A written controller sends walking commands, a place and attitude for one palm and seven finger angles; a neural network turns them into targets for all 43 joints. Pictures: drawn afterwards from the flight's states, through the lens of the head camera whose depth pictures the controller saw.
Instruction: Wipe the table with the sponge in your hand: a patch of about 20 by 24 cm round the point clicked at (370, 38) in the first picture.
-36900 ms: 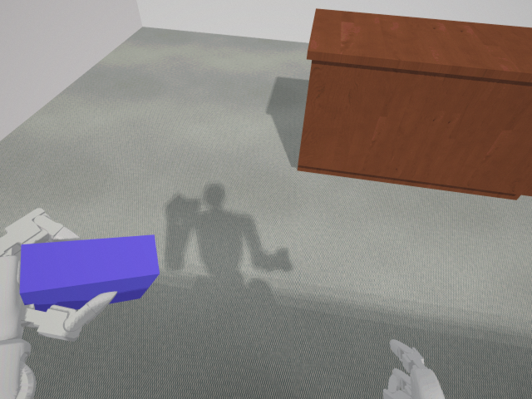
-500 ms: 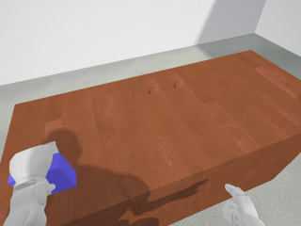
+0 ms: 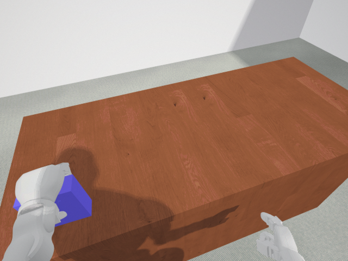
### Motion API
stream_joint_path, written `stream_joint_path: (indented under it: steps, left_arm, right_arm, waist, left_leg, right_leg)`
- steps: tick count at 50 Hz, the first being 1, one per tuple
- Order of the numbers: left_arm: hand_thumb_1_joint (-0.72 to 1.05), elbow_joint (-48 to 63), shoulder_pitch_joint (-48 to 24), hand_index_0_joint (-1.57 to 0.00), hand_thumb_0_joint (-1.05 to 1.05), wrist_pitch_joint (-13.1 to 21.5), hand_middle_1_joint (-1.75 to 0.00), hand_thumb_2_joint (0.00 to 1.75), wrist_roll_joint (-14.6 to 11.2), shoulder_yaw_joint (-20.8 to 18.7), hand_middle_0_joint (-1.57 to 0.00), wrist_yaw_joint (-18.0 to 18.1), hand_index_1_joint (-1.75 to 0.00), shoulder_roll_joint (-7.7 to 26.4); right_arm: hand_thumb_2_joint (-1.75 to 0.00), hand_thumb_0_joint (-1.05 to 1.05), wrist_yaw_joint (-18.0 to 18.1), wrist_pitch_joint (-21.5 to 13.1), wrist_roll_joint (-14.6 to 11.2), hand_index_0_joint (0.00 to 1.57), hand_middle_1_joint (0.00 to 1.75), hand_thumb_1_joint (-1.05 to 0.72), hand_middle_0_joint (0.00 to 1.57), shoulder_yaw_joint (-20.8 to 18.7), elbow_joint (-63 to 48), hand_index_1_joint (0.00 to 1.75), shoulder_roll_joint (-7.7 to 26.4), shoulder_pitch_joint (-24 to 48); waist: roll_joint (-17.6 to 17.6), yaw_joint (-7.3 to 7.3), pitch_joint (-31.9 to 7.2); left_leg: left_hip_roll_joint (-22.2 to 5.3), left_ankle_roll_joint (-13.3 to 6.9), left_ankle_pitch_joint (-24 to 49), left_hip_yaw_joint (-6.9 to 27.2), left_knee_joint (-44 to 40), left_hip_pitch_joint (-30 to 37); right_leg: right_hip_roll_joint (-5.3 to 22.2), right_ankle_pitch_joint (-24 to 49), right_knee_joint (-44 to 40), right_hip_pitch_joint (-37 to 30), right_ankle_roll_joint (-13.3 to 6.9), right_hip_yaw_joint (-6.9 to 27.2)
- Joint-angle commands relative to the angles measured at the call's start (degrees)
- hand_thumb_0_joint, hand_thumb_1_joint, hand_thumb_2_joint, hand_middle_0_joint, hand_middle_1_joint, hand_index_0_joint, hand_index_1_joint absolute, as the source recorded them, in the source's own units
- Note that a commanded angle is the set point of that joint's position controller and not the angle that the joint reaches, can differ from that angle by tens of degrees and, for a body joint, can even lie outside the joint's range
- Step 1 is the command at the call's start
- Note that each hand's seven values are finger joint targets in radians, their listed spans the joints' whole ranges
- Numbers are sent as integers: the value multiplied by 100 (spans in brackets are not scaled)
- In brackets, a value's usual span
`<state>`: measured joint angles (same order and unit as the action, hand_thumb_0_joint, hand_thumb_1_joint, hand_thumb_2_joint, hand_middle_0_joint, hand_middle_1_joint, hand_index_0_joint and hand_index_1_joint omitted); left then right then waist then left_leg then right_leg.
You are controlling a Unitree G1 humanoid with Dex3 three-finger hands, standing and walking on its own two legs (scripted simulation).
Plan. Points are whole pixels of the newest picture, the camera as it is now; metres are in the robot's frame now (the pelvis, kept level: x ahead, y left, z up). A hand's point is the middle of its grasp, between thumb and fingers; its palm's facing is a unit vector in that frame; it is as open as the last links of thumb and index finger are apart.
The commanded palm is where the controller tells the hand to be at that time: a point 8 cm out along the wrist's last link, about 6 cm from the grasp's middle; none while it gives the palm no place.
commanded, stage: lift the sponge slowly off the table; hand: left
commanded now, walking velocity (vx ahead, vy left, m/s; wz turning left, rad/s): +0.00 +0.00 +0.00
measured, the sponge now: (61, 207) +0.22 +0.32 -0.01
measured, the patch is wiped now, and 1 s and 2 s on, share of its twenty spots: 0.95 0.95 0.95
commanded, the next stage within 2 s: bring the sponge back beside the body in 1.66 s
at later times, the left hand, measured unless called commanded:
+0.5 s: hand (51, 192) +0.22 +0.31 +0.06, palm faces -0.01 -0.10 -1.00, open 8.8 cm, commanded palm +0.20 +0.31 +0.13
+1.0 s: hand (42, 185) +0.22 +0.31 +0.09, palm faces +0.02 -0.09 -1.00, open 8.8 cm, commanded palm +0.19 +0.31 +0.16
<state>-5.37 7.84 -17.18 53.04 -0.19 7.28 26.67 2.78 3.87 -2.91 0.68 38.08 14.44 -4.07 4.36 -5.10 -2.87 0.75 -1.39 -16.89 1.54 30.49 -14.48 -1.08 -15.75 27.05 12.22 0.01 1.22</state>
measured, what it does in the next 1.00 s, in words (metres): stands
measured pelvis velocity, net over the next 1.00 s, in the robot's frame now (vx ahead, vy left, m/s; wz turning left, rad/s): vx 0.00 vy -0.01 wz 0.02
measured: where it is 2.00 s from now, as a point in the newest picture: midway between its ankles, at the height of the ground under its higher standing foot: outside the picture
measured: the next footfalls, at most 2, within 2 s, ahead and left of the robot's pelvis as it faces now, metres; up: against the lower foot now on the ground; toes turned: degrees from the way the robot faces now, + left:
none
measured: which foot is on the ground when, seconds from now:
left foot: down 0.00-1.00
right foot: down 0.00-1.00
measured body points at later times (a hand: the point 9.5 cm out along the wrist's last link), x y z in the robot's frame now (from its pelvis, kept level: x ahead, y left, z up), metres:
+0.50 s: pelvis -0.01 +0.00 +0.00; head -0.02 -0.03 +0.45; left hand +0.22 +0.31 +0.12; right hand +0.25 -0.20 -0.07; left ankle -0.01 +0.10 -0.74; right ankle -0.02 -0.13 -0.74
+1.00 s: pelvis +0.00 -0.01 +0.01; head -0.02 -0.04 +0.45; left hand +0.21 +0.31 +0.15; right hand +0.24 -0.22 -0.07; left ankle -0.01 +0.10 -0.74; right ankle -0.02 -0.13 -0.74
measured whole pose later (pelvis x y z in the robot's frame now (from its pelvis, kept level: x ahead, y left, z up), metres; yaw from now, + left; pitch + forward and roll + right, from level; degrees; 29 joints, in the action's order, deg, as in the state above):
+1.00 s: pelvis +0.00 -0.01 +0.01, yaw +1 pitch -3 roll -1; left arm 3.1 5.7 -19.7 50.4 -1.2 -0.4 30.6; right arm 4.2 3.3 -2.8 1.7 38.7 15.8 -1.7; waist 5.1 -6.5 -0.1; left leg 0.7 -0.7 -14.1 2.7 25.2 -8.1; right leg -1.1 -13.7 22.3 5.7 -0.6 0.3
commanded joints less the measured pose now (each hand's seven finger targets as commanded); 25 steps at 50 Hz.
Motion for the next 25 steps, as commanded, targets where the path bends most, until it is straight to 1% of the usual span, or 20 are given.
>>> stream_joint_path:
  steps: [1, 3, 4, 5, 6, 7, 10, 11, 12, 14, 15, 16, 17, 19, 20, 21, 22, 23, 24, 25]
  left_arm:
    - [10, 1264, -625, -120, 0, 71, -160, 130, -8, -574, -120, 159, -160, 1040]
    - [10, 1132, -475, -120, 0, 3, -160, 130, 1, -649, -120, 182, -160, 1084]
    - [10, 1277, -617, -120, 0, -8, -160, 130, 4, -603, -120, 180, -160, 1076]
    - [10, 1466, -850, -120, 0, -2, -160, 130, -18, -725, -120, 198, -160, 1262]
    - [10, 1414, -1008, -120, 0, -49, -160, 130, 54, -684, -120, 202, -160, 1275]
    - [10, 1348, -1007, -120, 0, -81, -160, 130, 75, -553, -120, 190, -160, 1135]
    - [10, 1598, -1420, -120, 0, -58, -160, 130, 103, -731, -120, 155, -160, 1434]
    - [10, 1550, -1311, -120, 0, -70, -160, 130, 139, -662, -120, 140, -160, 1367]
    - [10, 1546, -1307, -120, 0, -69, -160, 130, 155, -517, -120, 110, -160, 1206]
    - [10, 1459, -1127, -120, 0, -92, -160, 130, 124, -588, -120, 59, -160, 1267]
    - [10, 1571, -1273, -120, 0, -81, -160, 130, 78, -783, -120, 48, -160, 1489]
    - [10, 1489, -1382, -120, 0, -127, -160, 130, 138, -669, -120, 18, -160, 1400]
    - [10, 1529, -1524, -120, 0, -132, -160, 130, 146, -478, -120, -16, -160, 1239]
    - [10, 1296, -1648, -120, 0, -181, -160, 130, 172, -580, -120, -71, -160, 1391]
    - [10, 1499, -1795, -120, 0, -152, -160, 130, 126, -676, -120, -82, -160, 1505]
    - [10, 1448, -1685, -120, 0, -161, -160, 130, 120, -551, -120, -116, -160, 1363]
    - [10, 1375, -1795, -120, 0, -158, -160, 130, 164, -628, -120, -139, -160, 1480]
    - [10, 1277, -1661, -120, 0, -179, -160, 130, 157, -609, -120, -173, -160, 1417]
    - [10, 1449, -1745, -120, 0, -153, -160, 130, 153, -526, -120, -205, -160, 1365]
    - [10, 1596, -1746, -120, 0, -135, -160, 130, 110, -666, -120, -213, -160, 1492]
  right_arm:
    - [-90, 0, 54, -336, 21, 20, 30, -90, 20, -276, -1012, 30, 678, 1098]
    - [-90, 0, 51, -322, 19, 20, 30, -90, 20, -265, -940, 30, 685, 1119]
    - [-90, 0, 50, -316, 9, 20, 30, -90, 20, -270, -946, 30, 687, 1167]
    - [-90, 0, 79, -338, 16, 20, 30, -90, 20, -247, -959, 30, 700, 1239]
    - [-90, 0, 100, -331, 17, 20, 30, -90, 20, -246, -938, 30, 700, 1179]
    - [-90, 0, 103, -348, 2, 20, 30, -90, 20, -231, -944, 30, 649, 1223]
    - [-90, 0, 151, -370, 20, 20, 30, -90, 20, -211, -925, 30, 688, 1318]
    - [-90, 0, 163, -371, 26, 20, 30, -90, 20, -217, -934, 30, 667, 1263]
    - [-90, 0, 153, -391, 22, 20, 30, -90, 20, -197, -919, 30, 624, 1293]
    - [-90, 0, 136, -366, 31, 20, 30, -90, 20, -203, -901, 30, 644, 1304]
    - [-90, 0, 148, -366, 22, 20, 30, -90, 20, -176, -902, 30, 676, 1359]
    - [-90, 0, 161, -348, 36, 20, 30, -90, 20, -161, -896, 30, 672, 1338]
    - [-90, 0, 159, -359, 22, 20, 30, -90, 20, -146, -916, 30, 631, 1380]
    - [-90, 0, 171, -332, 29, 20, 30, -90, 20, -138, -846, 30, 665, 1383]
    - [-90, 0, 180, -353, 20, 20, 30, -90, 20, -115, -885, 30, 686, 1445]
    - [-90, 0, 193, -354, 31, 20, 30, -90, 20, -126, -922, 30, 654, 1399]
    - [-90, 0, 189, -358, 25, 20, 30, -90, 20, -105, -872, 30, 653, 1424]
    - [-90, 0, 185, -327, 40, 20, 30, -90, 20, -113, -860, 30, 668, 1416]
    - [-90, 0, 171, -327, 33, 20, 30, -90, 20, -113, -892, 30, 664, 1429]
    - [-90, 0, 180, -353, 35, 20, 30, -90, 20, -114, -925, 30, 672, 1491]
  waist:
    - [-168, -122, -1062]
    - [-267, -130, -912]
    - [-278, -82, -881]
    - [-146, -87, -844]
    - [-99, -101, -911]
    - [-38, -64, -787]
    - [14, -102, -902]
    - [107, -133, -997]
    - [142, -89, -952]
    - [40, -113, -863]
    - [45, -114, -853]
    - [38, -123, -845]
    - [100, -47, -741]
    - [2, -69, -656]
    - [150, -84, -721]
    - [103, -116, -815]
    - [69, -82, -752]
    - [12, -124, -754]
    - [39, -87, -886]
    - [117, -110, -896]
  left_leg:
    - [88, -124, 1787, 248, -323, 484]
    - [78, -99, 1830, 238, -344, 460]
    - [67, -94, 1791, 228, -360, 466]
    - [73, -104, 1686, 253, -406, 499]
    - [90, -122, 1680, 257, -408, 536]
    - [60, -97, 1627, 265, -459, 518]
    - [75, -110, 1645, 307, -516, 695]
    - [98, -132, 1687, 295, -493, 726]
    - [90, -106, 1732, 279, -508, 759]
    - [80, -99, 1760, 271, -534, 750]
    - [78, -98, 1669, 318, -595, 748]
    - [93, -111, 1672, 289, -591, 741]
    - [73, -92, 1615, 281, -634, 729]
    - [84, -87, 1542, 294, -669, 754]
    - [73, -91, 1492, 313, -737, 814]
    - [97, -125, 1529, 272, -699, 828]
    - [93, -94, 1558, 290, -720, 815]
    - [94, -100, 1615, 285, -726, 826]
    - [93, -91, 1716, 274, -725, 861]
    - [83, -103, 1696, 284, -755, 908]
  right_leg:
    - [-126, 1860, -222, -457, -452, 56]
    - [-116, 1939, -251, -443, -453, 85]
    - [-104, 1912, -266, -413, -442, 123]
    - [-128, 1754, -296, -413, -459, 193]
    - [-127, 1643, -310, -431, -458, 81]
    - [-122, 1454, -332, -346, -452, 67]
    - [-146, 1394, -401, -456, -489, 159]
    - [-134, 1400, -408, -528, -484, 47]
    - [-123, 1439, -430, -480, -477, 78]
    - [-125, 1508, -472, -522, -481, 88]
    - [-153, 1379, -496, -569, -505, 181]
    - [-140, 1351, -512, -573, -493, 44]
    - [-132, 1245, -546, -468, -477, 76]
    - [-131, 1128, -637, -439, -485, 95]
    - [-148, 1059, -648, -507, -511, 159]
    - [-128, 1113, -643, -595, -488, 30]
    - [-120, 1143, -664, -551, -490, 93]
    - [-123, 1202, -681, -590, -496, 68]
    - [-109, 1349, -653, -662, -488, 87]
    - [-127, 1299, -663, -701, -506, 168]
